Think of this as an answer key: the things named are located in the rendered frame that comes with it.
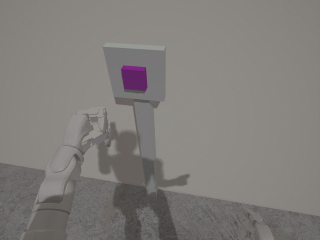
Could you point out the panel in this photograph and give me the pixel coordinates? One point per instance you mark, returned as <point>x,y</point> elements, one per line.
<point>153,57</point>

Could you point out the left robot forearm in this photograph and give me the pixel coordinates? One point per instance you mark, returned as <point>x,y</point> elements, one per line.
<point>54,200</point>

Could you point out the robot right hand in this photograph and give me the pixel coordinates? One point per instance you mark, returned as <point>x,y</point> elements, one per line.
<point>260,231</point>

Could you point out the robot left hand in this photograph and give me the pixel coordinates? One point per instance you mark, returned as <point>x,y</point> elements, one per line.
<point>82,135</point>

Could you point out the button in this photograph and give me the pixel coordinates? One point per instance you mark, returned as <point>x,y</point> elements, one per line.
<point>134,77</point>

